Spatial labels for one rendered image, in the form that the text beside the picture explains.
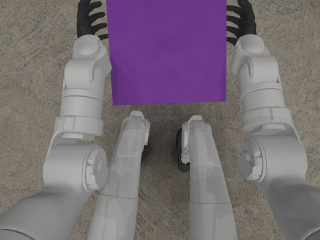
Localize robot right forearm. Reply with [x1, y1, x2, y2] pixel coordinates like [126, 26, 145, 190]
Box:
[230, 34, 308, 173]

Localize right robot shin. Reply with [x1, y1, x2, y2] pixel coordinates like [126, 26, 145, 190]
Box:
[181, 115, 212, 163]

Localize robot right upper arm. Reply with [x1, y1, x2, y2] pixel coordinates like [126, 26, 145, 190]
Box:
[238, 135, 320, 240]

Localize carton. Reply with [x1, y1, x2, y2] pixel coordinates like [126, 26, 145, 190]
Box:
[106, 0, 227, 106]

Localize robot right hand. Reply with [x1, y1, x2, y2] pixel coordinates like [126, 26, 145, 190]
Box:
[226, 0, 257, 46]

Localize robot left upper arm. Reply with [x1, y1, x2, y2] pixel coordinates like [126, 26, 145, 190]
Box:
[0, 143, 109, 240]

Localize robot left hand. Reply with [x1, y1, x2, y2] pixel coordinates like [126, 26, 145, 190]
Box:
[76, 0, 109, 41]

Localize robot left forearm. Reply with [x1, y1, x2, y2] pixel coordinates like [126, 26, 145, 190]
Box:
[43, 34, 112, 182]

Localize robot right foot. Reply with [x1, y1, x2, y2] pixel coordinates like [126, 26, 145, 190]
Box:
[176, 128, 190, 172]

